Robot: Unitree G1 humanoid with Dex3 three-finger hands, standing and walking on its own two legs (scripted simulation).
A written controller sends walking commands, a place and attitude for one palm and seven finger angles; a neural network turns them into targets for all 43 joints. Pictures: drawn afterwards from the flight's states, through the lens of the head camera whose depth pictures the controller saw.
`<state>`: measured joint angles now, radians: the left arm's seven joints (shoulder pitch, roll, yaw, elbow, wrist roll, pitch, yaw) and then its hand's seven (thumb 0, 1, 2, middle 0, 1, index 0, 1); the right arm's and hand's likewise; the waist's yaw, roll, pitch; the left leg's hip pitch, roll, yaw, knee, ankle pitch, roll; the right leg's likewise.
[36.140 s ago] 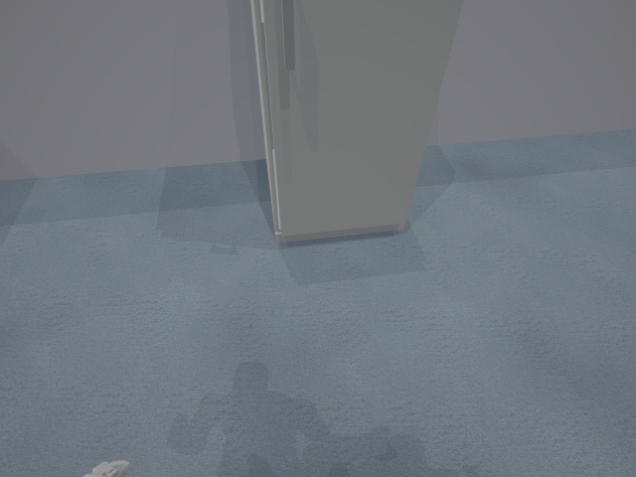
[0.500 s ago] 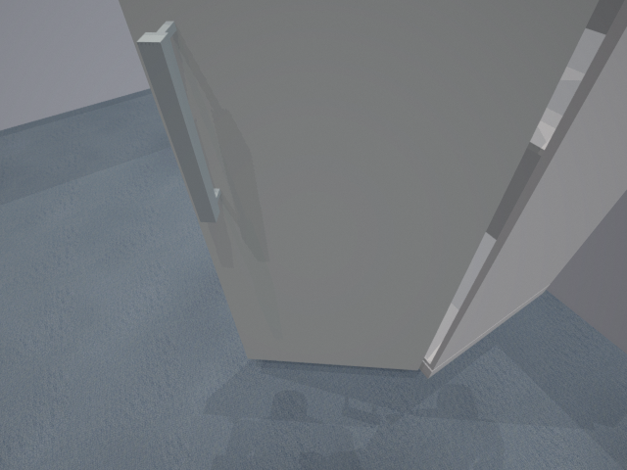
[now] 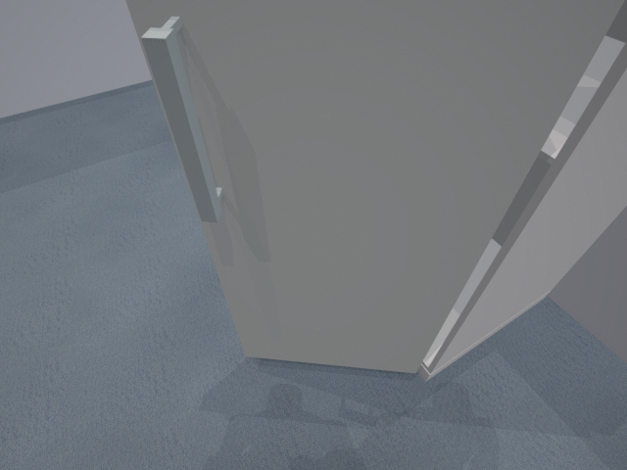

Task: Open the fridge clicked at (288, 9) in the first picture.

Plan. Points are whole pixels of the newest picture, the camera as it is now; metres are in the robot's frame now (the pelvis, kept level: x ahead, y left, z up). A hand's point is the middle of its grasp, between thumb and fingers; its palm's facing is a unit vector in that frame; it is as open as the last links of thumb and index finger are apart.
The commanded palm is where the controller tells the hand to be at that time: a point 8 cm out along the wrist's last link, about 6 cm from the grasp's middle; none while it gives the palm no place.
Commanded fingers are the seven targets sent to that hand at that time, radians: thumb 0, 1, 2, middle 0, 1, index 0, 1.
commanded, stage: look again from close up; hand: left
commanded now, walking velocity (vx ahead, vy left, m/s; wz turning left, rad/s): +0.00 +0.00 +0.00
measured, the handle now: (195, 134) +0.50 +0.20 +0.17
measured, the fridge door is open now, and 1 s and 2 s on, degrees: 53 53 53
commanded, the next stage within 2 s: raise the hand to about handle height in 0.32 s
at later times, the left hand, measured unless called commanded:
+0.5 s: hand out of the picture +0.10 +0.21 -0.12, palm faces +0.20 -0.96 -0.21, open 7.4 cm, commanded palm +0.10 +0.26 -0.06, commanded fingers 0.00 0.78 0.85 -0.21 -0.38 -0.21 -0.38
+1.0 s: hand (100, 441) +0.14 +0.24 +0.03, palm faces +0.11 -0.99 -0.07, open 9.6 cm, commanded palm +0.12 +0.29 +0.03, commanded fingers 0.00 0.20 0.60 -0.25 -0.75 -0.25 -0.75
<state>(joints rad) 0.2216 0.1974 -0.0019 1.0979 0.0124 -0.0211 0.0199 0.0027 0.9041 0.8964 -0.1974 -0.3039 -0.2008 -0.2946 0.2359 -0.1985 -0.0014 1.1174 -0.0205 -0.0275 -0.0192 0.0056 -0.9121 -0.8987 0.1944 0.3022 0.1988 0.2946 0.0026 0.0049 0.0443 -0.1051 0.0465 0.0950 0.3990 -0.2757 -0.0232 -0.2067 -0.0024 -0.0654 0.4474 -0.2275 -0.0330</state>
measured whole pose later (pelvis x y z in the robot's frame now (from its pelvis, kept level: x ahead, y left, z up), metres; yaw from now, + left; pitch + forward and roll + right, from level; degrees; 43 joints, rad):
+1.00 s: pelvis -0.04 +0.02 -0.05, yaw +5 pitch +5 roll -2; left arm 0.39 0.24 0.20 -0.06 -0.28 -0.46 -0.32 0.01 0.42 0.69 -0.23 -0.61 -0.23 -0.60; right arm 0.19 -0.27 0.01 0.55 0.03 -0.30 -0.04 0.01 -0.91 -0.90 0.19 0.30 0.20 0.29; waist 0.06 0.00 -0.04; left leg -0.57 0.03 -0.01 0.96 -0.48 0.01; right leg -0.57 -0.06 -0.15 0.88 -0.40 -0.01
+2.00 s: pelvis -0.02 +0.01 +0.00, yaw +4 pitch -3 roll -1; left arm -0.15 0.51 0.50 0.14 -0.37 0.11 -0.53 -0.01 -0.50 0.30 -0.30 -1.20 -0.30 -1.19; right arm 0.24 -0.26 0.10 0.62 0.07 -0.26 -0.09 0.02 -0.91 -0.90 0.20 0.30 0.20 0.30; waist 0.06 0.06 -0.01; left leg -0.15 0.03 0.03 0.50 -0.30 0.00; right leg -0.18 -0.03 -0.13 0.47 -0.23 -0.01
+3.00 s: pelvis -0.02 +0.02 +0.00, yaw +3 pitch -2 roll +0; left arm -0.32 0.50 0.43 0.30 -0.29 0.17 -0.49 -0.02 -0.50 0.30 -0.30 -1.20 -0.30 -1.20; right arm 0.23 -0.27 0.09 0.60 0.08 -0.21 -0.09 0.02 -0.91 -0.90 0.20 0.30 0.20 0.30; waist 0.03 0.05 0.00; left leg -0.15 0.01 0.04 0.47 -0.28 0.01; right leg -0.20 -0.04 -0.11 0.44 -0.21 0.00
